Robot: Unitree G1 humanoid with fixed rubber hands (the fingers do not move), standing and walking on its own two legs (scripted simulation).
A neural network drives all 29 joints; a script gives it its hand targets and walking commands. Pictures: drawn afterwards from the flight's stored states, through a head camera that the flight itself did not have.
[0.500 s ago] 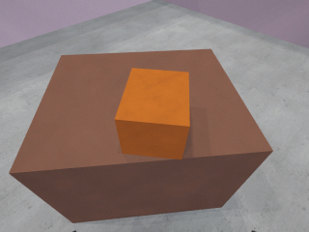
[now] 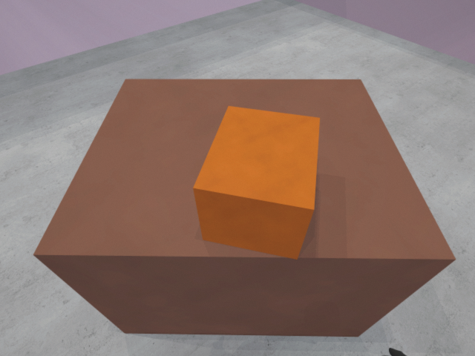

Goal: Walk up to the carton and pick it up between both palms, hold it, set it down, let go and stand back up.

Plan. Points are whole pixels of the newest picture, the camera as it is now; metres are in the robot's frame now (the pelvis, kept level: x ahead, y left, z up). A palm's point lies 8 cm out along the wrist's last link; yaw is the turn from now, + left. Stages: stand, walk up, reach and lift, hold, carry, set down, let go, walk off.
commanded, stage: walk up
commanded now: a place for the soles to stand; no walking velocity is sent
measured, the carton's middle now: (261, 179) +0.47 -0.04 +0.00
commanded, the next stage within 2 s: reach and lift in 1.70 s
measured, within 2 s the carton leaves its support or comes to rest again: neither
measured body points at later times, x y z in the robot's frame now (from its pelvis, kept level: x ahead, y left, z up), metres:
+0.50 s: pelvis +0.06 -0.02 +0.00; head +0.08 -0.03 +0.45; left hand +0.16 +0.24 -0.10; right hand +0.16 -0.28 -0.12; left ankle +0.05 +0.10 -0.72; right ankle +0.08 -0.14 -0.72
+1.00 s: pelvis +0.06 -0.01 +0.01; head +0.07 -0.01 +0.46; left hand +0.16 +0.25 -0.10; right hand +0.15 -0.28 -0.11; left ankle +0.05 +0.10 -0.72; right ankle +0.08 -0.14 -0.72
